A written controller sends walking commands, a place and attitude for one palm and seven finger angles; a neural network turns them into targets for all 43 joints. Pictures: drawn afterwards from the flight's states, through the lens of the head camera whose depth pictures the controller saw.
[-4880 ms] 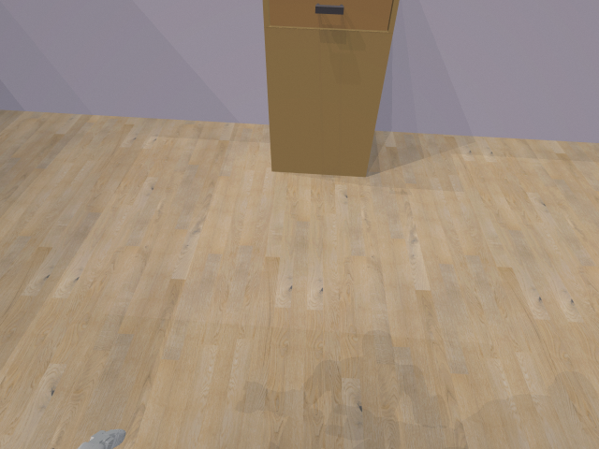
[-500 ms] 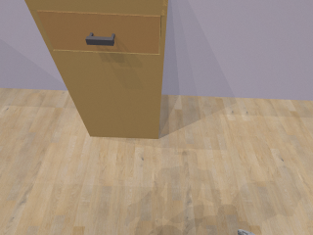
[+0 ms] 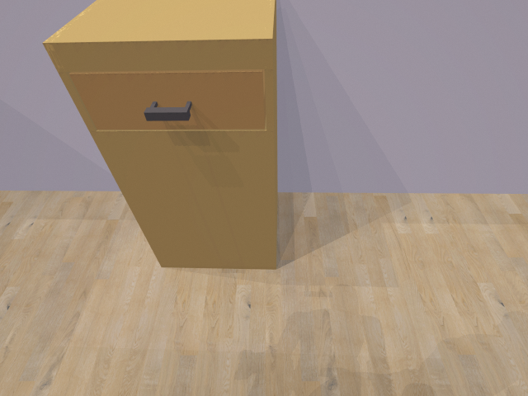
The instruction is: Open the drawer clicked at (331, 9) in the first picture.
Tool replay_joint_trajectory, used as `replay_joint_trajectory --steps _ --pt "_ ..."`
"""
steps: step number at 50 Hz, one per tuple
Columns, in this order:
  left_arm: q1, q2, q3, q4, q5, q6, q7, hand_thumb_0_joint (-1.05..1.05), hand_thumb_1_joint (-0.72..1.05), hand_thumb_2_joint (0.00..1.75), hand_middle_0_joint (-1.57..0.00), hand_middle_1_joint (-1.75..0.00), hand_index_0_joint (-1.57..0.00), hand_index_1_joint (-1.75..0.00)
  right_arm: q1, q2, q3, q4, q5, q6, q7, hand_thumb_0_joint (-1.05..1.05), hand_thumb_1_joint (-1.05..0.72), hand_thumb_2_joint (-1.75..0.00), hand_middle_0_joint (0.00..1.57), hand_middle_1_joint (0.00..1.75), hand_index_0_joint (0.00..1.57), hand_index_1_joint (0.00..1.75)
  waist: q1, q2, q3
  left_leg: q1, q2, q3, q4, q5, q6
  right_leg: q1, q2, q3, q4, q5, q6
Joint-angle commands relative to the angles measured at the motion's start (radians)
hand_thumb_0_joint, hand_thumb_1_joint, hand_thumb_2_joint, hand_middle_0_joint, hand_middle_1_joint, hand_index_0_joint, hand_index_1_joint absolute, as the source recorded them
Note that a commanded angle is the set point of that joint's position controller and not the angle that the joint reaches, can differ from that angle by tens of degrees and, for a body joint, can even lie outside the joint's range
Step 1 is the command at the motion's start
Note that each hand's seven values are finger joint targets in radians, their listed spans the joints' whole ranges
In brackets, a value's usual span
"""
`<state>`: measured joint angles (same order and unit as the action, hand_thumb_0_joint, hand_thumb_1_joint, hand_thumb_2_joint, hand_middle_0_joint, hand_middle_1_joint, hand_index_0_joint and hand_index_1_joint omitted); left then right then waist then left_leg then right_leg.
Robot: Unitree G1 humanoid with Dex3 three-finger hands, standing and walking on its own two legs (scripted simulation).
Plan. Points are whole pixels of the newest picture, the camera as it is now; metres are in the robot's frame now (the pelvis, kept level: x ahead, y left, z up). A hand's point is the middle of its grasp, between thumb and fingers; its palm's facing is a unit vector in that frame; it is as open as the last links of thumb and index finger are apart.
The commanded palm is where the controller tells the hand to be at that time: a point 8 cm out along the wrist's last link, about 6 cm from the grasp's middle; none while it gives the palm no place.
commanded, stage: take the last steps up to it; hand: left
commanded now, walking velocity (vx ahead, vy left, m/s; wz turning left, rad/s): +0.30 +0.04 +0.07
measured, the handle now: (169, 109) +0.73 +0.26 +0.05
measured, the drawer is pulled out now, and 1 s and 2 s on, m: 0.00 0.00 0.00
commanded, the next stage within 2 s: come to a stop and stand still in 0.48 s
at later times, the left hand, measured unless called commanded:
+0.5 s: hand out of the picture +0.06 +0.21 -0.18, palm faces +0.10 -0.99 -0.12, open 7.4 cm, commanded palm none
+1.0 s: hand (165, 321) +0.29 +0.22 -0.16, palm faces -0.01 -0.97 -0.23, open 7.3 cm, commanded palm none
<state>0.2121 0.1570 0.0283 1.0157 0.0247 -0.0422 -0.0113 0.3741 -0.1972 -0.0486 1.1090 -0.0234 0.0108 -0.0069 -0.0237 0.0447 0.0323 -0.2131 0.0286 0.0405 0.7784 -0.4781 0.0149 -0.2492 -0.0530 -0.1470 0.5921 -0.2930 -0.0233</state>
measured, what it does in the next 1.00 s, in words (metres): walks ahead: left foot, then right foot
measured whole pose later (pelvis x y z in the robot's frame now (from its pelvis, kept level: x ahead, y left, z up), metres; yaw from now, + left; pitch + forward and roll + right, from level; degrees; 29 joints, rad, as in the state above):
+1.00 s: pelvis +0.21 +0.05 +0.00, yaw +0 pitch -1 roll +0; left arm 0.14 0.15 0.03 1.01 0.02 0.02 0.04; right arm 0.25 -0.15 -0.06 1.08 -0.01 0.05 -0.03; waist -0.03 0.03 0.09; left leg -0.30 0.03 0.08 0.80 -0.49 -0.02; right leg -0.32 -0.04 -0.11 0.57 -0.23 -0.03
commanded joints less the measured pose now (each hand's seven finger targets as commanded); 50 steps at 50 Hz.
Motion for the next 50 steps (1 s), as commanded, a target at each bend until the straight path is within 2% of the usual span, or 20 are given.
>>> replay_joint_trajectory --steps 1,3,5,10,16,17,19,20,21,22,24,26,28,33,37,40,42,45,47,50 --pt "0.181 0.162 0.043 0.024 -0.005 -0.010 0.032 0.00 0.90 0.90 -0.20 -0.30 -0.20 -0.30 -0.133 -0.072 -0.026 -0.107 -0.002 -0.031 0.017 0.00 -0.90 -0.90 0.20 0.30 0.20 0.30 0.078 -0.208 0.138 -0.435 0.080 -0.057 0.356 0.102 0.009 0.100 -0.353 0.470 -0.484 -0.322 -0.098" --pt "0.152 0.105 0.028 0.013 -0.004 -0.023 0.034 0.00 0.90 0.90 -0.20 -0.30 -0.20 -0.30 -0.085 -0.033 -0.019 -0.078 -0.006 -0.022 0.024 0.00 -0.90 -0.90 0.20 0.30 0.20 0.30 0.040 -0.137 0.131 -0.379 0.094 -0.035 0.323 0.204 -0.015 0.055 -0.278 0.283 -0.464 -0.092 -0.071" --pt "0.176 0.095 0.022 0.026 -0.005 -0.032 0.033 0.00 0.90 0.90 -0.20 -0.30 -0.20 -0.30 -0.060 -0.010 -0.015 -0.064 -0.004 -0.016 0.026 0.00 -0.90 -0.90 0.20 0.30 0.20 0.30 0.028 -0.154 0.120 -0.369 0.091 -0.005 0.286 0.256 -0.033 0.065 -0.241 0.184 -0.453 0.062 -0.065" --pt "0.242 0.107 0.018 0.064 -0.004 -0.043 0.033 0.00 0.90 0.90 -0.20 -0.30 -0.20 -0.30 -0.142 -0.004 -0.015 -0.095 0.002 -0.018 0.036 0.00 -0.90 -0.90 0.20 0.30 0.20 0.30 0.045 -0.160 0.109 -0.397 0.095 0.031 0.140 0.310 -0.047 0.140 -0.233 0.138 -0.442 0.229 -0.089" --pt "0.261 0.132 0.031 0.092 0.006 -0.033 0.038 0.00 0.90 0.90 -0.20 -0.30 -0.20 -0.30 -0.235 0.009 -0.007 -0.137 0.007 -0.040 0.045 0.00 -0.90 -0.90 0.20 0.30 0.20 0.30 0.062 -0.191 0.095 -0.255 0.064 0.067 -0.106 0.261 -0.007 0.157 -0.249 0.117 -0.358 0.306 -0.094" --pt "0.254 0.135 0.035 0.091 0.005 -0.029 0.038 0.00 0.90 0.90 -0.20 -0.30 -0.20 -0.30 -0.213 0.003 -0.009 -0.132 0.007 -0.044 0.043 0.00 -0.90 -0.90 0.20 0.30 0.20 0.30 0.049 -0.189 0.083 -0.206 0.053 0.074 -0.142 0.256 0.000 0.154 -0.246 0.109 -0.327 0.316 -0.091" --pt "0.233 0.123 0.034 0.093 -0.001 -0.022 0.038 0.00 0.90 0.90 -0.20 -0.30 -0.20 -0.30 -0.054 -0.041 -0.017 -0.082 -0.001 -0.057 0.028 0.00 -0.90 -0.90 0.20 0.30 0.20 0.30 -0.028 -0.122 0.017 0.057 0.018 0.086 -0.270 0.323 0.012 0.074 -0.185 0.050 -0.108 0.367 -0.055" --pt "0.271 0.084 0.026 0.091 -0.007 -0.018 0.033 0.00 0.90 0.90 -0.20 -0.30 -0.20 -0.30 0.070 -0.117 -0.031 -0.049 -0.011 -0.066 0.015 0.00 -0.90 -0.90 0.20 0.30 0.20 0.30 -0.063 0.053 -0.097 0.264 0.119 -0.021 -0.310 0.397 0.044 -0.018 -0.108 0.002 0.127 0.242 -0.019" --pt "0.306 0.030 0.014 0.076 -0.017 -0.016 0.028 0.00 0.90 0.90 -0.20 -0.30 -0.20 -0.30 0.157 -0.224 -0.055 -0.035 -0.010 -0.068 0.002 0.00 -0.90 -0.90 0.20 0.30 0.20 0.30 -0.070 0.298 -0.187 0.421 0.370 -0.346 -0.385 0.517 0.135 -0.231 0.013 -0.039 0.412 -0.260 0.025" --pt "0.250 0.049 0.017 0.050 -0.010 -0.012 0.034 0.00 0.90 0.90 -0.20 -0.30 -0.20 -0.30 0.172 -0.228 -0.048 -0.034 0.002 -0.055 -0.006 0.00 -0.90 -0.90 0.20 0.30 0.20 0.30 -0.076 0.248 -0.175 0.366 0.415 -0.398 -0.471 0.494 0.180 -0.275 0.015 0.062 0.566 -0.339 0.007" --pt "0.170 0.035 0.017 0.049 -0.007 -0.007 0.029 0.00 0.90 0.90 -0.20 -0.30 -0.20 -0.30 0.016 -0.138 -0.028 -0.060 0.004 -0.060 -0.015 0.00 -0.90 -0.90 0.20 0.30 0.20 0.30 -0.040 0.141 -0.047 0.172 0.363 -0.275 -0.506 0.453 0.176 -0.317 -0.058 0.101 0.654 -0.207 0.005" --pt "0.164 0.032 0.021 0.068 -0.002 0.002 0.018 0.00 0.90 0.90 -0.20 -0.30 -0.20 -0.30 -0.065 -0.069 -0.005 -0.076 0.006 -0.074 -0.017 0.00 -0.90 -0.90 0.20 0.30 0.20 0.30 0.007 0.058 0.008 0.042 0.309 -0.149 -0.534 0.514 0.147 -0.250 -0.089 0.115 0.594 -0.114 0.022" --pt "0.201 0.008 0.018 0.074 -0.001 0.020 0.019 0.00 0.90 0.90 -0.20 -0.30 -0.20 -0.30 -0.079 -0.057 0.002 -0.075 0.007 -0.079 -0.020 0.00 -0.90 -0.90 0.20 0.30 0.20 0.30 0.034 0.061 -0.004 -0.012 0.275 -0.069 -0.551 0.532 0.136 -0.189 -0.082 0.103 0.524 -0.080 0.036" --pt "0.166 -0.010 0.003 0.055 -0.007 0.049 0.039 0.00 0.90 0.90 -0.20 -0.30 -0.20 -0.30 -0.117 -0.049 0.008 -0.084 0.003 -0.067 -0.029 0.00 -0.90 -0.90 0.20 0.30 0.20 0.30 0.052 0.008 -0.005 -0.040 0.263 -0.017 -0.513 0.760 0.144 -0.077 -0.058 0.106 0.228 -0.010 0.062" --pt "0.109 0.045 0.009 0.027 -0.007 0.063 0.046 0.00 0.90 0.90 -0.20 -0.30 -0.20 -0.30 -0.123 -0.074 -0.003 -0.067 0.004 -0.039 -0.033 0.00 -0.90 -0.90 0.20 0.30 0.20 0.30 0.042 0.077 0.009 0.005 0.264 -0.032 -0.458 0.769 0.129 -0.034 -0.036 0.084 0.059 0.003 0.061" --pt "0.103 0.092 0.021 0.010 -0.003 0.062 0.049 0.00 0.90 0.90 -0.20 -0.30 -0.20 -0.30 -0.116 -0.076 -0.015 -0.063 0.009 -0.020 -0.032 0.00 -0.90 -0.90 0.20 0.30 0.20 0.30 0.053 0.036 0.026 -0.021 0.219 -0.025 -0.375 0.657 0.073 0.036 -0.040 0.097 -0.100 0.192 0.049" --pt "0.079 0.150 0.027 -0.009 0.002 0.051 0.053 0.00 0.90 0.90 -0.20 -0.30 -0.20 -0.30 -0.079 -0.043 -0.017 -0.065 0.016 -0.011 -0.025 0.00 -0.90 -0.90 0.20 0.30 0.20 0.30 0.028 -0.089 0.007 -0.063 0.115 0.032 -0.283 0.458 0.005 0.066 -0.141 0.220 -0.107 0.546 -0.008" --pt "0.049 0.186 0.036 -0.025 -0.006 0.047 0.056 0.00 0.90 0.90 -0.20 -0.30 -0.20 -0.30 -0.049 0.002 -0.017 -0.061 0.018 0.021 -0.022 0.00 -0.90 -0.90 0.20 0.30 0.20 0.30 0.017 -0.249 -0.071 -0.057 0.011 0.065 -0.070 0.039 -0.034 0.054 -0.279 0.316 -0.203 0.679 -0.147" --pt "0.019 0.171 0.040 -0.042 -0.002 0.053 0.064 0.00 0.90 0.90 -0.20 -0.30 -0.20 -0.30 -0.074 -0.005 -0.023 -0.075 0.017 0.032 -0.024 0.00 -0.90 -0.90 0.20 0.30 0.20 0.30 0.035 -0.235 -0.073 -0.101 0.006 0.012 0.106 -0.063 -0.033 0.037 -0.296 0.319 -0.238 0.649 -0.195" --pt "-0.019 0.173 0.053 -0.058 0.005 0.053 0.068 0.00 0.90 0.90 -0.20 -0.30 -0.20 -0.30 -0.073 0.001 -0.020 -0.079 0.021 0.032 -0.023 0.00 -0.90 -0.90 0.20 0.30 0.20 0.30 0.032 -0.184 -0.095 -0.145 0.006 -0.028 0.144 -0.069 -0.039 0.085 -0.282 0.292 -0.222 0.638 -0.199"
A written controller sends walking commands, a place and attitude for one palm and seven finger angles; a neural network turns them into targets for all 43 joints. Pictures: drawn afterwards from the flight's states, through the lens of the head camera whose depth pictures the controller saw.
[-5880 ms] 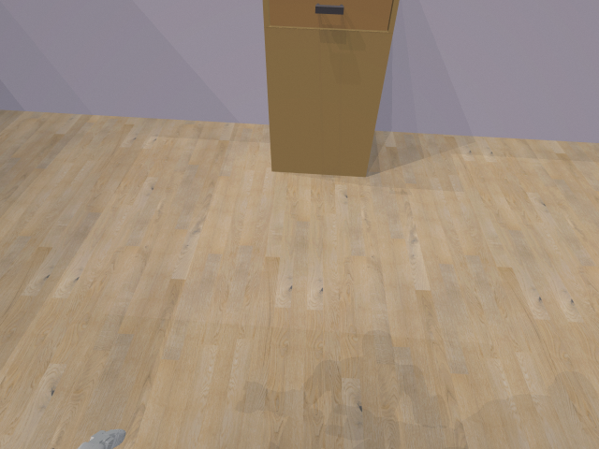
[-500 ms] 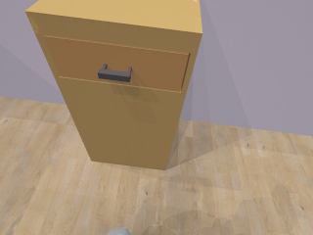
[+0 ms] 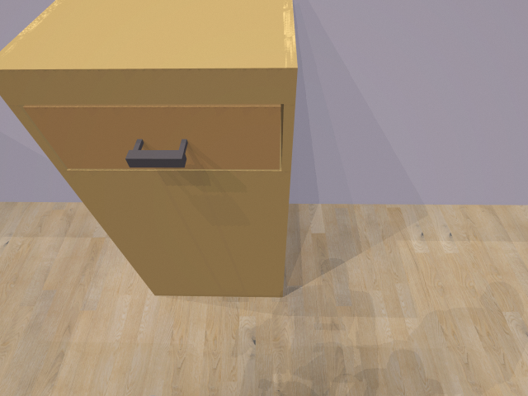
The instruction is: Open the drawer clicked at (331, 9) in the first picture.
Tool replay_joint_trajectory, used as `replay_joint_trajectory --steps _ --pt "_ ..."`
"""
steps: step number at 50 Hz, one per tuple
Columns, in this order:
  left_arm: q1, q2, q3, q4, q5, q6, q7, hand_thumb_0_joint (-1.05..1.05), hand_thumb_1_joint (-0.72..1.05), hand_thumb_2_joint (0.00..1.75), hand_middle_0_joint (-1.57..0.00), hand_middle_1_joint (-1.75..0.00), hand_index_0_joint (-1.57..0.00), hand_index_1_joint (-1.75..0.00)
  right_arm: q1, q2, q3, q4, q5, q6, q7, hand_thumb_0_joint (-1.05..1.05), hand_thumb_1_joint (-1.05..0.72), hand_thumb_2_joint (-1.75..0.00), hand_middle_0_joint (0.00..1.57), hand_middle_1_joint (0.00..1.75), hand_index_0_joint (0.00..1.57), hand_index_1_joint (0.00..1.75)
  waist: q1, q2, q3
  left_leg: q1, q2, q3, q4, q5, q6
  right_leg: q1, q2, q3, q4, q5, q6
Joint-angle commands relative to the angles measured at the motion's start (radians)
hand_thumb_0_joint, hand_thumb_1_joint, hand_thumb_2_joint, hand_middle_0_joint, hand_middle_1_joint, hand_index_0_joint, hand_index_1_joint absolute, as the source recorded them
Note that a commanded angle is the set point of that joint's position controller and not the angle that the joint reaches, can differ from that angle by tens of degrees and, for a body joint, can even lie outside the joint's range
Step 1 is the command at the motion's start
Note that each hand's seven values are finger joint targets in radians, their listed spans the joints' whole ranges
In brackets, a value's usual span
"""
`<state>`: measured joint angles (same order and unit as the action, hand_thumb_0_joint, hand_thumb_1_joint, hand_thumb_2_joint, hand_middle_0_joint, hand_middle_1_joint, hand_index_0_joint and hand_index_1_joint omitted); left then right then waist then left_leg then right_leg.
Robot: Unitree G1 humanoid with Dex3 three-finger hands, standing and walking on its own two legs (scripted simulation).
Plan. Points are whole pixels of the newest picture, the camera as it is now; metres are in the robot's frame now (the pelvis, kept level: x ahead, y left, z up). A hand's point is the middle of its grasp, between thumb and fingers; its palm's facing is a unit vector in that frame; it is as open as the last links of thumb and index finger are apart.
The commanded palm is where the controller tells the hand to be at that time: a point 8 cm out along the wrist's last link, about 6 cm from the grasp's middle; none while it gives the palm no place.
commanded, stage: come to a stop and stand still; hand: left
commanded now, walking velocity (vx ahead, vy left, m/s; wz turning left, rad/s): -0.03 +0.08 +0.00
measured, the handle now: (159, 151) +0.52 +0.22 +0.05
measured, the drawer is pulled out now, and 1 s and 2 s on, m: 0.00 0.00 0.00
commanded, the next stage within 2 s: look again from close up in 0.96 s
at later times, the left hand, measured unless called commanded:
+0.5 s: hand out of the picture -0.04 +0.20 -0.16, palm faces +0.01 -0.98 -0.21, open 7.4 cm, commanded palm none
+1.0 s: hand out of the picture -0.07 +0.16 -0.16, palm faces +0.01 -0.99 -0.17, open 7.4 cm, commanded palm none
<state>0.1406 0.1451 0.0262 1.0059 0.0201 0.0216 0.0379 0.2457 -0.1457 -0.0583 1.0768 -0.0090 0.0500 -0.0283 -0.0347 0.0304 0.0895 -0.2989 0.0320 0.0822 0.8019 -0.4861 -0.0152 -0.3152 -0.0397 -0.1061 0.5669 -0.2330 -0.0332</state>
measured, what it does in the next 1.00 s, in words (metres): steps on the spot: left foot, then right foot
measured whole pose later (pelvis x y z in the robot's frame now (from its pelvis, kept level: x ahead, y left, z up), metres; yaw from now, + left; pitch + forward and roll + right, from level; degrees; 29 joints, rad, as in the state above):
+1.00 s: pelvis -0.05 +0.00 +0.01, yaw -1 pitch -1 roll +0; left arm 0.29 0.12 0.00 1.14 0.00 0.00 0.03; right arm 0.33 -0.11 0.00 1.16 -0.01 0.01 -0.03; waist -0.01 0.00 0.04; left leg -0.17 0.04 0.08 0.40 -0.22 -0.02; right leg -0.20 0.00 -0.05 0.42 -0.21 -0.02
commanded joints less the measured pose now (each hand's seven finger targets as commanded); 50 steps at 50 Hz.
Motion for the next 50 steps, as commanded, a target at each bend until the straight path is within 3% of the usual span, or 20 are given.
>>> replay_joint_trajectory --steps 1,4,5,6,7,8,9,10,12,16,18,19,20,21,23,24,28,34,40,50 --pt "0.046 0.185 0.058 -0.052 0.010 -0.008 0.021 0.00 0.90 0.90 -0.20 -0.30 -0.20 -0.30 0.067 -0.049 -0.010 -0.047 0.009 -0.010 0.000 0.00 -0.90 -0.90 0.20 0.30 0.20 0.30 0.039 -0.147 -0.162 -0.039 0.010 -0.067 0.061 -0.049 -0.011 0.157 -0.292 0.241 -0.193 0.547 -0.183" --pt "0.049 0.191 0.060 -0.043 0.009 -0.005 0.015 0.00 0.90 0.90 -0.20 -0.30 -0.20 -0.30 0.101 -0.037 -0.001 -0.037 0.006 -0.021 0.002 0.00 -0.90 -0.90 0.20 0.30 0.20 0.30 0.034 -0.169 -0.172 0.040 -0.005 -0.035 -0.179 0.075 -0.013 0.144 -0.247 0.235 -0.176 0.375 -0.133" --pt "0.043 0.186 0.059 -0.040 0.002 -0.003 0.013 0.00 0.90 0.90 -0.20 -0.30 -0.20 -0.30 0.134 -0.037 0.001 -0.024 0.004 -0.026 0.001 0.00 -0.90 -0.90 0.20 0.30 0.20 0.30 0.020 -0.169 -0.178 0.114 -0.009 -0.029 -0.293 0.169 -0.010 0.111 -0.226 0.224 -0.158 0.288 -0.102" --pt "0.040 0.162 0.053 -0.036 -0.004 0.000 0.010 0.00 0.90 0.90 -0.20 -0.30 -0.20 -0.30 0.153 -0.044 0.001 -0.012 0.003 -0.034 0.002 0.00 -0.90 -0.90 0.20 0.30 0.20 0.30 0.013 -0.132 -0.168 0.187 0.008 -0.047 -0.397 0.244 -0.002 0.052 -0.181 0.190 -0.121 0.173 -0.060" --pt "0.046 0.125 0.044 -0.045 -0.011 0.006 0.005 0.00 0.90 0.90 -0.20 -0.30 -0.20 -0.30 0.147 -0.093 -0.002 -0.022 -0.004 -0.043 0.000 0.00 -0.90 -0.90 0.20 0.30 0.20 0.30 0.020 0.012 -0.152 0.189 0.105 -0.170 -0.473 0.265 0.035 -0.017 -0.102 0.133 -0.056 0.047 -0.011" --pt "0.034 0.086 0.036 -0.059 -0.015 0.009 -0.002 0.00 0.90 0.90 -0.20 -0.30 -0.20 -0.30 0.097 -0.142 -0.008 -0.050 -0.012 -0.046 -0.003 0.00 -0.90 -0.90 0.20 0.30 0.20 0.30 0.036 0.167 -0.087 0.074 0.236 -0.298 -0.557 0.317 0.091 -0.032 -0.030 0.055 0.001 -0.063 0.039" --pt "0.025 0.086 0.034 -0.053 -0.010 0.009 -0.004 0.00 0.90 0.90 -0.20 -0.30 -0.20 -0.30 0.019 -0.150 -0.004 -0.069 -0.015 -0.044 -0.005 0.00 -0.90 -0.90 0.20 0.30 0.20 0.30 0.056 0.150 -0.048 -0.040 0.271 -0.300 -0.587 0.301 0.129 0.035 -0.022 0.060 0.054 -0.107 0.046" --pt "0.016 0.092 0.032 -0.034 0.000 0.020 -0.003 0.00 0.90 0.90 -0.20 -0.30 -0.20 -0.30 -0.015 -0.134 0.002 -0.068 -0.015 -0.050 -0.009 0.00 -0.90 -0.90 0.20 0.30 0.20 0.30 0.052 0.194 -0.009 -0.066 0.244 -0.285 -0.620 0.307 0.136 0.040 -0.022 0.077 0.129 -0.141 0.048" --pt "0.056 0.086 0.028 -0.012 0.000 0.020 -0.007 0.00 0.90 0.90 -0.20 -0.30 -0.20 -0.30 -0.019 -0.119 0.010 -0.063 -0.014 -0.056 -0.019 0.00 -0.90 -0.90 0.20 0.30 0.20 0.30 0.063 0.162 -0.003 -0.005 0.216 -0.221 -0.582 0.451 0.142 0.003 -0.017 0.100 0.181 -0.155 0.042" --pt "0.090 0.073 0.011 0.026 -0.007 0.001 -0.010 0.00 0.90 0.90 -0.20 -0.30 -0.20 -0.30 0.017 -0.126 0.010 -0.034 -0.008 -0.060 -0.020 0.00 -0.90 -0.90 0.20 0.30 0.20 0.30 0.051 0.081 -0.055 0.188 0.183 -0.148 -0.477 0.692 0.134 0.005 -0.016 0.078 0.019 -0.094 0.053" --pt "0.135 0.074 0.006 0.054 -0.009 -0.013 -0.007 0.00 0.90 0.90 -0.20 -0.30 -0.20 -0.30 0.037 -0.124 0.010 -0.015 -0.001 -0.062 -0.019 0.00 -0.90 -0.90 0.20 0.30 0.20 0.30 0.055 0.045 -0.085 0.219 0.141 -0.129 -0.416 0.690 0.095 0.085 -0.027 0.095 -0.163 0.085 0.054" --pt "0.150 0.098 0.005 0.068 -0.008 -0.021 -0.001 0.00 0.90 0.90 -0.20 -0.30 -0.20 -0.30 0.047 -0.106 0.012 -0.012 0.005 -0.064 -0.016 0.00 -0.90 -0.90 0.20 0.30 0.20 0.30 0.042 -0.008 -0.094 0.185 0.109 -0.108 -0.389 0.622 0.065 0.143 -0.064 0.151 -0.188 0.244 0.039" --pt "0.148 0.112 0.003 0.074 -0.009 -0.026 0.002 0.00 0.90 0.90 -0.20 -0.30 -0.20 -0.30 0.052 -0.092 0.016 -0.012 0.009 -0.064 -0.014 0.00 -0.90 -0.90 0.20 0.30 0.20 0.30 0.029 -0.046 -0.092 0.169 0.086 -0.092 -0.397 0.530 0.043 0.153 -0.101 0.177 -0.179 0.322 0.022" --pt "0.144 0.120 -0.001 0.074 -0.010 -0.026 0.003 0.00 0.90 0.90 -0.20 -0.30 -0.20 -0.30 0.055 -0.091 0.018 -0.008 0.010 -0.064 -0.009 0.00 -0.90 -0.90 0.20 0.30 0.20 0.30 0.026 -0.024 -0.089 0.166 0.081 -0.095 -0.423 0.483 0.039 0.155 -0.114 0.167 -0.179 0.328 0.018" --pt "0.144 0.112 -0.003 0.087 -0.009 -0.028 0.003 0.00 0.90 0.90 -0.20 -0.30 -0.20 -0.30 0.047 -0.095 0.021 0.004 0.005 -0.057 -0.008 0.00 -0.90 -0.90 0.20 0.30 0.20 0.30 0.023 -0.116 -0.087 0.187 0.084 -0.086 -0.424 0.434 0.028 0.127 -0.091 0.171 -0.179 0.268 0.015" --pt "0.142 0.105 -0.008 0.088 -0.011 -0.028 0.003 0.00 0.90 0.90 -0.20 -0.30 -0.20 -0.30 0.049 -0.098 0.023 0.008 0.005 -0.056 -0.008 0.00 -0.90 -0.90 0.20 0.30 0.20 0.30 0.024 -0.132 -0.071 0.188 0.082 -0.084 -0.437 0.389 0.029 0.109 -0.091 0.170 -0.200 0.212 0.016" --pt "0.144 0.100 -0.011 0.093 -0.011 -0.024 0.002 0.00 0.90 0.90 -0.20 -0.30 -0.20 -0.30 0.045 -0.092 0.034 0.026 0.003 -0.055 -0.003 0.00 -0.90 -0.90 0.20 0.30 0.20 0.30 0.028 -0.068 -0.009 0.151 0.077 -0.093 -0.488 0.284 0.030 0.074 -0.076 0.177 -0.250 0.029 0.020" --pt "0.177 0.098 -0.011 0.101 -0.011 -0.025 0.001 0.00 0.90 0.90 -0.20 -0.30 -0.20 -0.30 0.067 -0.079 0.039 0.044 -0.002 -0.049 -0.001 0.00 -0.90 -0.90 0.20 0.30 0.20 0.30 0.032 -0.043 0.022 0.127 0.063 -0.084 -0.493 0.216 0.026 0.040 -0.073 0.191 -0.290 -0.081 0.018" --pt "0.197 0.089 -0.009 0.105 -0.013 -0.029 0.001 0.00 0.90 0.90 -0.20 -0.30 -0.20 -0.30 0.099 -0.062 0.042 0.056 -0.003 -0.052 -0.003 0.00 -0.90 -0.90 0.20 0.30 0.20 0.30 0.035 -0.023 0.013 0.112 0.063 -0.082 -0.488 0.221 0.026 0.047 -0.071 0.188 -0.290 -0.078 0.014" --pt "0.214 0.066 -0.009 0.107 -0.014 -0.034 0.003 0.00 0.90 0.90 -0.20 -0.30 -0.20 -0.30 0.147 -0.046 0.042 0.065 -0.002 -0.059 -0.007 0.00 -0.90 -0.90 0.20 0.30 0.20 0.30 0.033 -0.046 -0.009 0.107 0.069 -0.085 -0.478 0.253 0.027 0.064 -0.063 0.177 -0.266 -0.030 0.010"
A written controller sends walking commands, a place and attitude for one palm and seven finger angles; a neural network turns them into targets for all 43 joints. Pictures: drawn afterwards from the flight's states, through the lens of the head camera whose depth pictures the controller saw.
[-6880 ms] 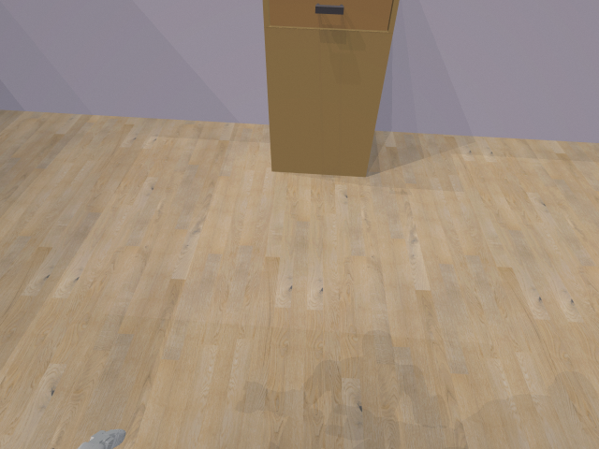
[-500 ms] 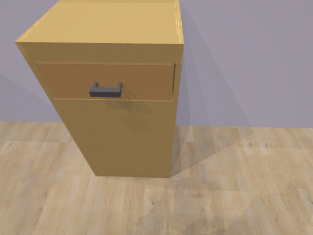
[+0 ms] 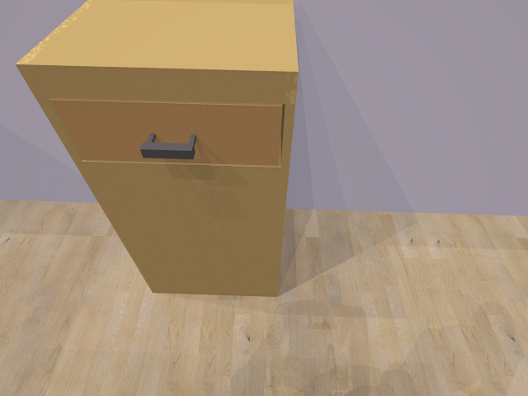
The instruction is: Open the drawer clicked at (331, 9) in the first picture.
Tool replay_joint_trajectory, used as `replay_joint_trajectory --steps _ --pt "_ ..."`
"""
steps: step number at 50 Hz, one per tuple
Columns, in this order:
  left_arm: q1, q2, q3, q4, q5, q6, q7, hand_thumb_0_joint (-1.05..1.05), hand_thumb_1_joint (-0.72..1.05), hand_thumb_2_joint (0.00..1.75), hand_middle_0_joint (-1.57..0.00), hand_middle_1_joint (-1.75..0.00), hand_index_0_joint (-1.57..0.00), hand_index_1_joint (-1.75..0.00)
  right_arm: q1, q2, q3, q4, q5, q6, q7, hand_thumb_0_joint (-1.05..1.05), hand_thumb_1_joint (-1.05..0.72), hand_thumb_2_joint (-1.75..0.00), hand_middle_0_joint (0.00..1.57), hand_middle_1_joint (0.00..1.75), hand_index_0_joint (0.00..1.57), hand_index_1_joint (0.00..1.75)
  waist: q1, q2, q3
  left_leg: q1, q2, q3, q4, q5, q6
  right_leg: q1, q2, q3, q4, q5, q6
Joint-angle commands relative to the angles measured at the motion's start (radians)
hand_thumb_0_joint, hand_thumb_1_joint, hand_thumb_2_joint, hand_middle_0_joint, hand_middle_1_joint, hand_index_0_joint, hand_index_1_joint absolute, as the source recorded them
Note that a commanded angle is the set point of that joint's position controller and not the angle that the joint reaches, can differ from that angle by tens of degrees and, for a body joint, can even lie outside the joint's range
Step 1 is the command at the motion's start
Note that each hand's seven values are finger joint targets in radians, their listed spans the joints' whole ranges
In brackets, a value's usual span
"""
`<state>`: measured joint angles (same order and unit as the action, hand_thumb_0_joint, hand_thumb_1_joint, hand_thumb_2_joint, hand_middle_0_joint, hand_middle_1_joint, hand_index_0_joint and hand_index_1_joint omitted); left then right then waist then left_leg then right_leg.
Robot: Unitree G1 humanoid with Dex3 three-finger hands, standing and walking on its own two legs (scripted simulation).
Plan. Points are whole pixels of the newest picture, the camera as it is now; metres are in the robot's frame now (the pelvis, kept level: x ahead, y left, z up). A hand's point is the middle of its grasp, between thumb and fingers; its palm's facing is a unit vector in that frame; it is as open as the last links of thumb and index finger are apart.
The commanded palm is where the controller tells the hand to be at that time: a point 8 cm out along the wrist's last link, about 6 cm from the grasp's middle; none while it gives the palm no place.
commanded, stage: look again from close up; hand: left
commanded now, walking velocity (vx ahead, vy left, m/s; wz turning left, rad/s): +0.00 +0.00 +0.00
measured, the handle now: (170, 144) +0.57 +0.23 +0.04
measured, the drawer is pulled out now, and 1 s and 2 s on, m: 0.00 0.00 0.00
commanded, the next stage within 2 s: raise the hand with hooked fingers in 0.56 s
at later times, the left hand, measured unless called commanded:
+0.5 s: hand out of the picture +0.04 +0.20 -0.18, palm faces +0.03 -0.98 -0.22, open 7.3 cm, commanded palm none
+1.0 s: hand (143, 333) +0.21 +0.20 -0.03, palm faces -0.02 -0.34 -0.94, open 8.1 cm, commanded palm +0.16 +0.24 -0.01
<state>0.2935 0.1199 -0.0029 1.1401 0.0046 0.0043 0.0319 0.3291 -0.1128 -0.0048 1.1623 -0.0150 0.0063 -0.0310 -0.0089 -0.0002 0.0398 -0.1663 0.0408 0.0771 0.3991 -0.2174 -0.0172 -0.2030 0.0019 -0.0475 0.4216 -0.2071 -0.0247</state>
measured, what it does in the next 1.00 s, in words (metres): stands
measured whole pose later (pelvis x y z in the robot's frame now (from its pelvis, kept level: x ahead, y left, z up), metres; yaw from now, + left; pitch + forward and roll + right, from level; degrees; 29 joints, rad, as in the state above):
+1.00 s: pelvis +0.00 +0.00 -0.03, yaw -2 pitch +6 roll +3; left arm 0.40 0.28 -0.07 -0.01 0.85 0.00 0.33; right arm 0.11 -0.25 -0.04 0.59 -0.04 -0.06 0.01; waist 0.04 0.02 -0.10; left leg -0.41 0.03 0.13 0.65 -0.34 -0.01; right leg -0.50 -0.02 0.02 0.74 -0.35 -0.03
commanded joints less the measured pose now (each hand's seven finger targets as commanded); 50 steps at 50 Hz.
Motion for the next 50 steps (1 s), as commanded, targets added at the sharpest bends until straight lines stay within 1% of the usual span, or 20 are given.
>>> replay_joint_trajectory --steps 1,2,3,4,6,12,15,32,33,34,35,36,37,38,39,40,42,44,46,50 --pt "0.063 0.091 0.021 -0.025 0.002 -0.015 0.010 0.00 0.90 0.90 -0.20 -0.30 -0.20 -0.30 0.060 -0.079 -0.012 -0.019 0.005 -0.014 -0.005 0.00 -0.90 -0.90 0.20 0.30 0.20 0.30 0.010 -0.006 0.051 -0.026 0.063 -0.081 -0.078 -0.027 0.029 -0.057 -0.105 0.116 -0.122 -0.063 0.002" --pt "0.061 0.090 0.020 -0.025 0.002 -0.016 0.010 0.00 0.90 0.90 -0.20 -0.30 -0.20 -0.30 0.064 -0.076 -0.011 -0.019 0.005 -0.016 -0.005 0.00 -0.90 -0.90 0.20 0.30 0.20 0.30 0.008 -0.002 0.049 -0.032 0.063 -0.082 -0.079 -0.017 0.029 -0.049 -0.103 0.117 -0.117 -0.046 0.002" --pt "0.124 0.124 0.011 -0.004 0.020 -0.045 0.044 0.00 0.90 0.90 -0.20 -0.30 -0.20 -0.30 -0.060 -0.123 -0.008 -0.087 0.005 -0.036 0.011 0.00 -0.90 -0.90 0.20 0.30 0.20 0.30 0.051 -0.003 0.052 -0.121 0.074 -0.040 0.131 0.019 -0.001 -0.011 -0.162 0.142 -0.065 0.298 0.004" --pt "0.094 0.175 0.021 -0.048 0.012 -0.057 0.034 0.00 0.90 0.90 -0.20 -0.30 -0.20 -0.30 0.008 -0.071 -0.008 -0.119 0.005 -0.023 0.016 0.00 -0.90 -0.90 0.20 0.30 0.20 0.30 -0.006 -0.025 -0.064 -0.082 0.016 -0.057 0.144 -0.134 0.003 -0.004 -0.216 0.217 -0.105 0.084 -0.035" --pt "0.030 0.164 0.021 -0.068 0.010 -0.058 0.021 0.00 0.90 0.90 -0.20 -0.30 -0.20 -0.30 0.069 -0.066 -0.003 -0.098 -0.004 -0.025 0.019 0.00 -0.90 -0.90 0.20 0.30 0.20 0.30 -0.033 0.025 -0.055 -0.024 0.024 -0.058 0.106 -0.058 0.023 -0.091 -0.165 0.152 -0.093 -0.149 -0.059" --pt "0.053 0.097 0.006 -0.059 0.006 -0.046 0.008 0.00 0.90 0.90 -0.20 -0.30 -0.20 -0.30 0.074 -0.096 0.005 -0.112 -0.002 -0.044 0.008 0.00 -0.90 -0.90 0.20 0.30 0.20 0.30 -0.003 0.030 0.036 -0.118 0.065 -0.117 0.005 0.088 0.053 -0.020 -0.089 0.081 0.013 0.040 -0.027" --pt "0.061 0.097 0.006 -0.056 0.004 -0.044 0.008 0.00 0.90 0.90 -0.20 -0.30 -0.20 -0.30 0.067 -0.111 0.007 -0.110 0.000 -0.047 0.003 0.00 -0.90 -0.90 0.20 0.30 0.20 0.30 0.001 -0.026 0.029 -0.093 0.064 -0.114 0.000 0.133 0.055 0.003 -0.094 0.079 0.022 0.108 -0.020" --pt "0.049 0.122 0.012 -0.060 0.006 -0.032 0.006 0.00 0.90 0.90 -0.20 -0.30 -0.20 -0.30 0.025 -0.134 0.009 -0.071 0.001 -0.045 -0.003 0.00 -0.90 -0.90 0.20 0.30 0.20 0.30 0.009 0.009 0.017 -0.021 0.066 -0.097 -0.031 0.182 0.053 0.032 -0.105 0.078 0.010 0.162 -0.008" --pt "0.115 0.156 0.015 -0.029 0.017 -0.045 0.046 0.00 0.90 0.90 -0.20 -0.30 -0.20 -0.30 -0.061 -0.175 -0.005 -0.139 0.014 -0.045 0.006 0.00 -0.90 -0.90 0.20 0.30 0.20 0.30 0.041 -0.118 0.055 -0.103 0.086 -0.070 0.164 0.293 0.022 0.005 -0.156 0.117 0.001 0.526 0.011" --pt "-0.676 0.475 0.020 -1.549 0.172 -0.212 0.056 0.00 0.88 0.89 -0.20 -0.32 -0.20 -0.32 -0.065 -0.315 -0.011 -0.468 0.059 -0.194 -0.036 0.00 -0.90 -0.90 0.20 0.30 0.20 0.30 -0.036 0.212 -0.450 0.177 -0.028 -0.067 0.031 0.429 0.061 0.074 -0.035 0.143 0.102 0.434 -0.026" --pt "-0.210 0.393 0.040 -1.252 0.191 -0.118 0.128 0.00 0.85 0.88 -0.20 -0.33 -0.20 -0.33 -0.144 -0.230 -0.008 -0.428 0.044 -0.295 -0.075 0.00 -0.90 -0.90 0.20 0.30 0.20 0.30 0.036 0.361 -0.382 0.243 0.019 -0.070 0.009 0.607 0.046 -0.017 -0.019 0.042 0.160 0.124 -0.035" --pt "-0.158 0.295 0.013 -1.214 0.140 -0.046 0.182 0.00 0.83 0.87 -0.21 -0.34 -0.21 -0.34 -0.133 -0.219 -0.033 -0.359 0.057 -0.323 -0.080 0.00 -0.90 -0.90 0.20 0.30 0.20 0.30 0.015 0.304 -0.295 0.144 0.023 -0.063 0.019 0.491 0.007 -0.075 -0.015 -0.002 0.171 -0.020 -0.016" --pt "0.121 0.083 -0.100 -1.052 0.173 0.054 0.189 0.00 0.81 0.86 -0.21 -0.36 -0.21 -0.36 -0.123 -0.173 -0.024 -0.362 0.067 -0.324 -0.080 0.00 -0.90 -0.90 0.20 0.30 0.20 0.30 0.004 0.199 -0.216 0.058 0.034 -0.072 -0.001 0.403 0.017 -0.124 -0.011 -0.019 0.168 -0.061 -0.002" --pt "-0.031 0.101 -0.135 -1.272 0.210 0.048 0.190 0.00 0.78 0.85 -0.21 -0.37 -0.21 -0.37 -0.171 -0.201 -0.020 -0.458 0.064 -0.338 -0.064 0.00 -0.90 -0.90 0.20 0.30 0.20 0.30 0.007 0.162 -0.108 -0.014 0.019 -0.095 0.012 0.293 0.017 -0.137 -0.021 -0.019 0.139 -0.020 -0.005" --pt "0.002 0.173 -0.101 -1.303 0.307 0.039 0.211 0.00 0.76 0.84 -0.21 -0.39 -0.21 -0.39 -0.182 -0.242 -0.029 -0.478 0.043 -0.341 -0.061 0.00 -0.90 -0.90 0.20 0.30 0.20 0.30 -0.002 0.118 -0.164 -0.029 0.002 -0.091 0.052 0.225 0.027 -0.153 -0.009 -0.003 0.121 0.015 -0.015" --pt "0.027 0.208 -0.096 -1.279 0.406 0.036 0.240 0.00 0.74 0.83 -0.21 -0.40 -0.21 -0.40 -0.197 -0.251 -0.026 -0.506 0.021 -0.330 -0.054 0.00 -0.90 -0.90 0.20 0.30 0.20 0.30 -0.012 0.051 -0.099 -0.104 -0.018 -0.098 0.082 0.154 0.031 -0.204 0.001 -0.003 0.126 -0.003 -0.022" --pt "0.168 0.207 -0.081 -1.183 0.571 0.055 0.276 0.00 0.69 0.81 -0.22 -0.43 -0.22 -0.43 -0.205 -0.250 -0.042 -0.580 0.000 -0.278 -0.028 0.00 -0.90 -0.90 0.20 0.30 0.20 0.30 0.028 -0.132 -0.085 -0.190 -0.044 -0.088 0.126 0.104 0.034 -0.242 0.015 0.003 0.132 -0.095 -0.025" --pt "0.375 0.180 -0.081 -1.095 0.727 0.056 0.299 0.00 0.64 0.79 -0.22 -0.47 -0.22 -0.47 -0.247 -0.251 -0.064 -0.645 -0.024 -0.205 0.003 0.00 -0.90 -0.90 0.20 0.30 0.20 0.30 0.091 -0.233 -0.056 -0.274 -0.057 -0.060 0.156 0.043 0.024 -0.258 0.021 0.039 0.130 -0.167 -0.030" --pt "0.476 0.194 -0.048 -1.072 0.849 0.035 0.304 0.00 0.60 0.77 -0.22 -0.50 -0.22 -0.50 -0.281 -0.244 -0.072 -0.686 -0.024 -0.114 0.041 0.00 -0.90 -0.90 0.20 0.30 0.20 0.30 0.147 -0.260 -0.061 -0.335 -0.066 -0.039 0.166 0.041 0.016 -0.209 0.014 0.092 0.144 -0.086 -0.044" --pt "0.315 0.326 0.038 -1.265 1.006 -0.030 0.345 0.00 0.50 0.73 -0.23 -0.55 -0.23 -0.55 -0.356 -0.229 -0.052 -0.770 -0.025 -0.019 0.074 0.00 -0.90 -0.90 0.20 0.30 0.20 0.30 0.172 -0.151 -0.175 -0.359 -0.090 -0.016 0.211 0.028 0.025 -0.160 0.000 0.161 0.200 -0.009 -0.047"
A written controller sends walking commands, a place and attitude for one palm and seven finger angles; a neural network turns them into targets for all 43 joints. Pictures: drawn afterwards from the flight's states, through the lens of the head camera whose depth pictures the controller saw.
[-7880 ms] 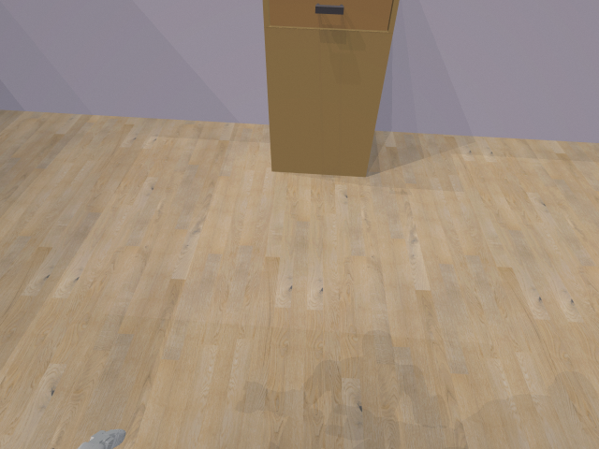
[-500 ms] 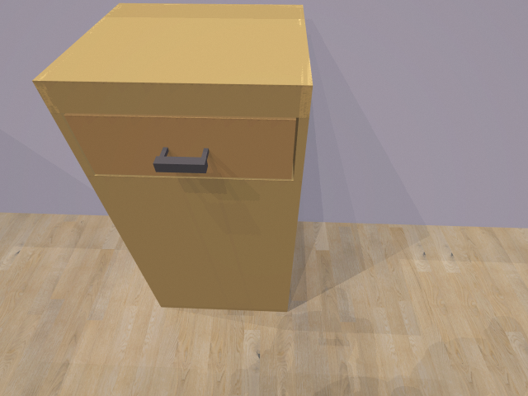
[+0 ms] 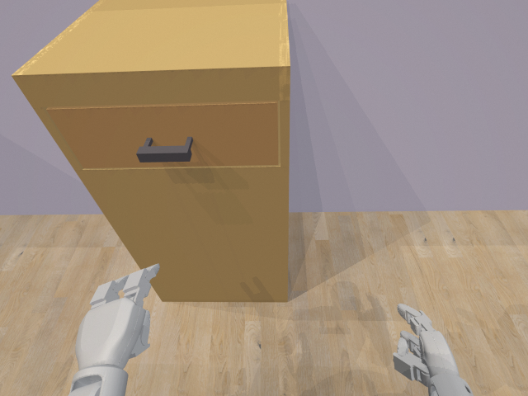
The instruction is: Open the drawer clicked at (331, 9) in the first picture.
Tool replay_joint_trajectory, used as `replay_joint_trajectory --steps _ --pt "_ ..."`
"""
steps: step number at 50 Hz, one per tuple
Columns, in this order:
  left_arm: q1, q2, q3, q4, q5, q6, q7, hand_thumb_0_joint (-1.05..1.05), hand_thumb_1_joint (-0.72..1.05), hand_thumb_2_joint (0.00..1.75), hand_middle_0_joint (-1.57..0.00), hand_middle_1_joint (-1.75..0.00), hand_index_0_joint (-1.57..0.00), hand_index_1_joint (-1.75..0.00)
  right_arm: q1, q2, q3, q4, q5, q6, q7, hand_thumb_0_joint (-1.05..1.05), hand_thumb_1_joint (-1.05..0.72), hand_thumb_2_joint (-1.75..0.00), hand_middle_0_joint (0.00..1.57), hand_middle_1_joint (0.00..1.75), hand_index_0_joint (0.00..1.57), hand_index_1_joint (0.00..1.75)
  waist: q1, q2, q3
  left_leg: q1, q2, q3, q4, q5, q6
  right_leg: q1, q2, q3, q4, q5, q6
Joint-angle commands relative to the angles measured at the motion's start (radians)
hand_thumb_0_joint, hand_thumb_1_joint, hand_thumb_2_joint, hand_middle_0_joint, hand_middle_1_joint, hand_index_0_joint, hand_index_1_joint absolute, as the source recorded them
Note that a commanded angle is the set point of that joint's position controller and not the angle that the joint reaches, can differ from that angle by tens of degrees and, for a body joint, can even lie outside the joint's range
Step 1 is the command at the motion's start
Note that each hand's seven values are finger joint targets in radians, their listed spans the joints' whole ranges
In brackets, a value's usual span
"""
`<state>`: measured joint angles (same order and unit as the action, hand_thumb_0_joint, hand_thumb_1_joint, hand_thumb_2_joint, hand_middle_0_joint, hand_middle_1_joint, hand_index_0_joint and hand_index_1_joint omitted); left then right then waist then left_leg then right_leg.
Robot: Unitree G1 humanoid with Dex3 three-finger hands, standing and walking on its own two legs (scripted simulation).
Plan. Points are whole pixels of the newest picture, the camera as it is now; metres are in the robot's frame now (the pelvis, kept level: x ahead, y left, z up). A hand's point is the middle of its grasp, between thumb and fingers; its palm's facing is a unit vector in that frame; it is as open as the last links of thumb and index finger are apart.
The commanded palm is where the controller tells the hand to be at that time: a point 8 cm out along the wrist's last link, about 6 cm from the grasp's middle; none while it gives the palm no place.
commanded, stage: raise the hand with hooked fingers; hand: left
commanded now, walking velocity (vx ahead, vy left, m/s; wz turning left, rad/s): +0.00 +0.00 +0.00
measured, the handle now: (166, 147) +0.56 +0.25 +0.07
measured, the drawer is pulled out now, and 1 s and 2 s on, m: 0.00 0.00 0.00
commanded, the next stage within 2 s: move the hooked fingers above the handle in 1.56 s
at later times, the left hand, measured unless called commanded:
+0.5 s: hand (111, 295) +0.24 +0.24 +0.05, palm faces +0.00 -0.10 -1.00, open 11.1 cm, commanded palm +0.21 +0.25 +0.11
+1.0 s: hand (66, 227) +0.29 +0.29 +0.15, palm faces +0.10 -0.05 -0.99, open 13.6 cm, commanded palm +0.26 +0.29 +0.21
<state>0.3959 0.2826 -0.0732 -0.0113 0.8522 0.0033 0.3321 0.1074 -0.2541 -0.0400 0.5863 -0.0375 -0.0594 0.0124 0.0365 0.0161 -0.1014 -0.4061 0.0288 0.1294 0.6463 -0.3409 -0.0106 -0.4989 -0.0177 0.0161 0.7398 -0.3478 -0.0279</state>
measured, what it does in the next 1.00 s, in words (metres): stands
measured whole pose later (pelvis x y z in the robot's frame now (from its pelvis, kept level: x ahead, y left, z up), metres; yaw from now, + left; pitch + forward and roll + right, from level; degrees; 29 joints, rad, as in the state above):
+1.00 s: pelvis +0.01 +0.03 +0.02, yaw +4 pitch -1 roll +0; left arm -0.08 0.53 -0.05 -0.08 0.89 0.09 -0.02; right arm 0.06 -0.22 0.02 0.60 0.00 0.13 -0.01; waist 0.09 0.08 0.00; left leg -0.17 -0.01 0.06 0.44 -0.26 0.03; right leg -0.19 -0.05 -0.05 0.46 -0.25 0.01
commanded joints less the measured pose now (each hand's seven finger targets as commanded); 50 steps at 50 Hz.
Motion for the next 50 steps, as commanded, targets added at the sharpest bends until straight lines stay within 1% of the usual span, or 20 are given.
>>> replay_joint_trajectory --steps 1,3,4,6,9,11,13,15,17,21,23,25,26,30,31,34,37,40,42,50 --pt "0.158 0.203 0.142 -0.164 0.185 -0.038 0.065 0.00 0.48 0.72 -0.23 -0.57 -0.23 -0.57 -0.135 -0.083 -0.017 -0.196 -0.007 0.061 0.030 0.00 -0.90 -0.90 0.20 0.30 0.20 0.30 0.126 -0.123 -0.044 -0.116 -0.086 -0.070 -0.025 0.129 0.020 0.134 0.019 0.113 -0.123 0.107 -0.041" --pt "0.002 0.243 0.165 -0.251 0.234 -0.044 0.112 0.00 0.43 0.70 -0.23 -0.60 -0.23 -0.60 -0.123 -0.069 -0.020 -0.210 -0.027 0.078 0.023 0.00 -0.90 -0.90 0.20 0.30 0.20 0.30 0.097 0.014 -0.125 -0.051 -0.095 -0.068 0.014 0.121 0.030 0.090 0.022 0.145 -0.114 0.091 -0.045" --pt "-0.081 0.274 0.179 -0.309 0.245 -0.053 0.132 0.00 0.41 0.69 -0.24 -0.62 -0.24 -0.62 -0.121 -0.065 -0.021 -0.215 -0.036 0.081 0.018 0.00 -0.90 -0.90 0.20 0.30 0.20 0.30 0.081 0.043 -0.160 -0.008 -0.098 -0.075 0.045 0.127 0.032 0.051 0.018 0.167 -0.116 0.081 -0.047" --pt "-0.297 0.332 0.204 -0.416 0.248 -0.093 0.163 0.00 0.36 0.67 -0.24 -0.64 -0.24 -0.64 -0.115 -0.058 -0.022 -0.192 -0.052 0.084 0.003 0.00 -0.90 -0.90 0.20 0.30 0.20 0.30 0.027 0.038 -0.207 0.051 -0.101 -0.096 0.114 0.125 0.041 -0.016 0.008 0.200 -0.124 0.042 -0.039" --pt "-0.342 0.301 0.166 -0.397 0.197 -0.156 0.165 0.00 0.29 0.64 -0.24 -0.69 -0.24 -0.69 -0.112 -0.059 -0.024 -0.177 -0.050 0.065 -0.014 0.00 -0.90 -0.90 0.20 0.30 0.20 0.30 -0.016 0.078 -0.182 0.093 -0.097 -0.109 0.163 0.103 0.049 -0.083 0.001 0.189 -0.144 0.018 -0.035" --pt "-0.361 0.289 0.144 -0.359 0.171 -0.170 0.149 0.00 0.25 0.62 -0.25 -0.72 -0.25 -0.72 -0.117 -0.062 -0.018 -0.169 -0.056 0.063 -0.012 0.00 -0.90 -0.90 0.20 0.30 0.20 0.30 -0.036 0.026 -0.163 0.076 -0.094 -0.124 0.170 0.099 0.051 -0.095 0.002 0.180 -0.146 0.028 -0.029" --pt "-0.342 0.288 0.150 -0.271 0.154 -0.138 0.120 0.00 0.20 0.60 -0.25 -0.75 -0.25 -0.75 -0.126 -0.064 -0.017 -0.155 -0.050 0.068 -0.016 0.00 -0.90 -0.90 0.20 0.30 0.20 0.30 -0.023 -0.007 -0.145 0.027 -0.090 -0.117 0.130 0.100 0.051 -0.013 0.001 0.148 -0.155 0.083 -0.015" --pt "-0.253 0.297 0.166 -0.183 0.140 -0.058 0.075 0.00 0.15 0.58 -0.25 -0.78 -0.25 -0.78 -0.146 -0.062 -0.008 -0.159 -0.031 0.086 -0.022 0.00 -0.90 -0.90 0.20 0.30 0.20 0.30 0.018 -0.038 -0.144 -0.030 -0.083 -0.108 0.068 0.130 0.049 0.108 0.000 0.110 -0.154 0.190 -0.002" --pt "-0.169 0.292 0.162 -0.123 0.116 0.028 0.007 0.00 0.11 0.56 -0.26 -0.81 -0.26 -0.81 -0.157 -0.065 0.003 -0.159 -0.006 0.109 -0.024 0.00 -0.90 -0.90 0.20 0.30 0.20 0.30 0.054 -0.098 -0.164 -0.052 -0.079 -0.096 0.008 0.167 0.041 0.224 -0.003 0.115 -0.160 0.292 0.006" --pt "-0.099 0.347 0.199 -0.178 0.074 0.077 -0.109 0.00 0.01 0.52 -0.26 -0.87 -0.26 -0.87 -0.179 -0.074 0.025 -0.179 0.012 0.114 -0.030 0.00 -0.90 -0.90 0.20 0.30 0.20 0.30 0.088 -0.115 -0.139 -0.020 -0.072 -0.086 -0.069 0.216 0.038 0.356 -0.012 0.097 -0.159 0.417 0.018" --pt "-0.094 0.356 0.214 -0.255 0.062 0.053 -0.136 0.00 -0.03 0.50 -0.27 -0.90 -0.27 -0.90 -0.163 -0.076 0.025 -0.178 0.010 0.110 -0.030 0.00 -0.90 -0.90 0.20 0.30 0.20 0.30 0.090 -0.101 -0.137 0.003 -0.067 -0.086 -0.092 0.247 0.039 0.388 -0.017 0.076 -0.161 0.482 0.021" --pt "-0.162 0.359 0.221 -0.339 0.068 0.022 -0.132 0.00 -0.08 0.48 -0.27 -0.93 -0.27 -0.93 -0.156 -0.082 0.019 -0.178 0.007 0.109 -0.034 0.00 -0.90 -0.90 0.20 0.30 0.20 0.30 0.082 -0.064 -0.143 0.043 -0.063 -0.086 -0.110 0.262 0.041 0.368 -0.012 0.057 -0.182 0.447 0.016" --pt "-0.203 0.371 0.237 -0.375 0.068 0.002 -0.119 0.00 -0.10 0.47 -0.27 -0.94 -0.27 -0.94 -0.155 -0.083 0.017 -0.183 0.002 0.101 -0.038 0.00 -0.90 -0.90 0.20 0.30 0.20 0.30 0.081 -0.065 -0.138 0.055 -0.061 -0.088 -0.115 0.259 0.042 0.366 -0.012 0.058 -0.199 0.415 0.015" --pt "-0.319 0.371 0.250 -0.391 0.087 -0.068 -0.059 0.00 -0.20 0.43 -0.28 -1.00 -0.28 -1.00 -0.124 -0.079 -0.002 -0.145 -0.005 0.081 -0.039 0.00 -0.90 -0.90 0.20 0.30 0.20 0.30 0.060 0.022 -0.142 0.145 -0.062 -0.093 -0.118 0.288 0.041 0.290 -0.005 0.022 -0.216 0.348 0.000" --pt "-0.360 0.382 0.256 -0.383 0.091 -0.070 -0.050 0.00 -0.22 0.42 -0.28 -1.02 -0.28 -1.02 -0.125 -0.079 -0.007 -0.138 -0.003 0.079 -0.037 0.00 -0.90 -0.90 0.20 0.30 0.20 0.30 0.051 0.007 -0.134 0.155 -0.063 -0.096 -0.115 0.285 0.041 0.275 -0.003 0.021 -0.226 0.323 -0.001" --pt "-0.430 0.371 0.230 -0.341 0.094 -0.048 -0.049 0.00 -0.29 0.39 -0.29 -1.07 -0.29 -1.07 -0.119 -0.084 -0.019 -0.117 0.010 0.086 -0.034 0.00 -0.90 -0.90 0.20 0.30 0.20 0.30 0.050 0.042 -0.159 0.193 -0.057 -0.097 -0.137 0.312 0.036 0.278 -0.001 -0.015 -0.226 0.317 -0.007" --pt "-0.494 0.363 0.186 -0.285 0.077 0.012 -0.096 0.00 -0.36 0.36 -0.29 -1.11 -0.29 -1.11 -0.131 -0.086 -0.016 -0.107 0.030 0.099 -0.034 0.00 -0.90 -0.90 0.20 0.30 0.20 0.30 0.045 0.030 -0.139 0.208 -0.051 -0.100 -0.173 0.335 0.033 0.305 0.003 -0.032 -0.244 0.322 -0.004" --pt "-0.584 0.397 0.162 -0.296 0.065 0.057 -0.168 0.00 -0.43 0.33 -0.29 -1.15 -0.29 -1.15 -0.150 -0.093 -0.008 -0.115 0.038 0.118 -0.039 0.00 -0.90 -0.90 0.20 0.30 0.20 0.30 0.050 0.042 -0.142 0.238 -0.049 -0.110 -0.210 0.373 0.031 0.351 0.006 -0.040 -0.263 0.335 -0.004" --pt "-0.604 0.398 0.148 -0.269 0.056 0.083 -0.222 0.00 -0.48 0.31 -0.30 -1.18 -0.30 -1.18 -0.162 -0.092 0.004 -0.118 0.041 0.128 -0.038 0.00 -0.90 -0.90 0.20 0.30 0.20 0.30 0.050 0.020 -0.125 0.243 -0.046 -0.111 -0.229 0.393 0.032 0.378 0.008 -0.045 -0.276 0.346 -0.002" --pt "-0.792 0.488 0.192 -0.240 0.040 0.075 -0.357 0.00 -0.50 0.30 -0.30 -1.20 -0.30 -1.20 -0.155 -0.095 0.029 -0.117 0.043 0.161 -0.032 0.00 -0.90 -0.90 0.20 0.30 0.20 0.30 0.052 0.042 -0.098 0.287 -0.033 -0.125 -0.290 0.459 0.023 0.426 0.021 -0.060 -0.329 0.345 -0.007"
